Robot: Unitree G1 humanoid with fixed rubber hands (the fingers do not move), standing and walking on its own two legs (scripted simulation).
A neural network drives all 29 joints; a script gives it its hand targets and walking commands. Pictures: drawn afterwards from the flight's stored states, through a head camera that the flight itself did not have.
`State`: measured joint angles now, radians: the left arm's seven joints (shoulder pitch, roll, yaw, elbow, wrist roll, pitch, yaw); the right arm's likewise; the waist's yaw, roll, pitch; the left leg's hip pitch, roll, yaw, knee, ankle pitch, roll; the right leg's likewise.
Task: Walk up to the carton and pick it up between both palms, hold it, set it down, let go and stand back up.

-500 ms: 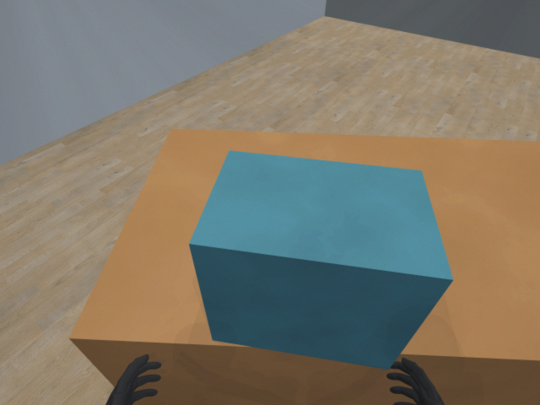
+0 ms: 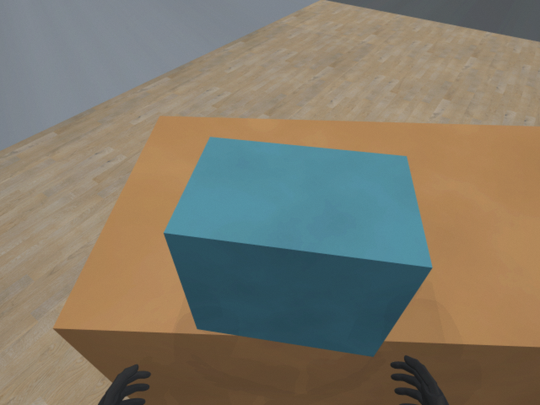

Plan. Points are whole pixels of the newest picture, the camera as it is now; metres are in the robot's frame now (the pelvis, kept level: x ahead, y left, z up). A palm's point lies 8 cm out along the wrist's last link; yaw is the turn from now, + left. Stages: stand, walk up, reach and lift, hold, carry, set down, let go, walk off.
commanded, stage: stand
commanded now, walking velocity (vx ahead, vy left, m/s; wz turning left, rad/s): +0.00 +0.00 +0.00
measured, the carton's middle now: (293, 249) +0.37 -0.03 +0.03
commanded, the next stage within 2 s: none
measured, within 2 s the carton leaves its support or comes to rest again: neither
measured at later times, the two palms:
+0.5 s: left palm out of the picture +0.13 +0.25 -0.11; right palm out of the picture +0.02 -0.22 -0.13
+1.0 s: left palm out of the picture +0.09 +0.27 -0.13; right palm out of the picture -0.01 -0.22 -0.13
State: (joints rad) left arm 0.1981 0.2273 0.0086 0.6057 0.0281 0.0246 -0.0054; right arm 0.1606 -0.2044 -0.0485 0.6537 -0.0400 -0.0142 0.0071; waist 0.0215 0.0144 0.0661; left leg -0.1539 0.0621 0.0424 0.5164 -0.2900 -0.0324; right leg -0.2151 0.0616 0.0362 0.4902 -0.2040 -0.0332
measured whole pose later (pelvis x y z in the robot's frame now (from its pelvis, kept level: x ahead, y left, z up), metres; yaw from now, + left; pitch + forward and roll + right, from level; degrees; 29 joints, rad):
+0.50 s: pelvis -0.01 +0.03 -0.01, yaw -6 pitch +0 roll +1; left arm 0.25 0.21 0.02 0.71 0.03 0.01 0.00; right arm 0.30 -0.21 -0.05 0.80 -0.03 0.05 0.01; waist -0.02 0.00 -0.01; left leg -0.27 0.01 0.11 0.59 -0.32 0.02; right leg -0.38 0.06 0.15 0.58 -0.20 0.02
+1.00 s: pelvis +0.00 +0.04 +0.00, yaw -8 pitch +0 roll +1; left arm 0.30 0.20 0.02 0.86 0.02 0.00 0.02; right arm 0.31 -0.22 -0.05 0.91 -0.02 0.02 -0.02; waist -0.01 -0.01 0.01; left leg -0.22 0.00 0.13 0.53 -0.32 0.03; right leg -0.35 0.05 0.18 0.55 -0.20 0.03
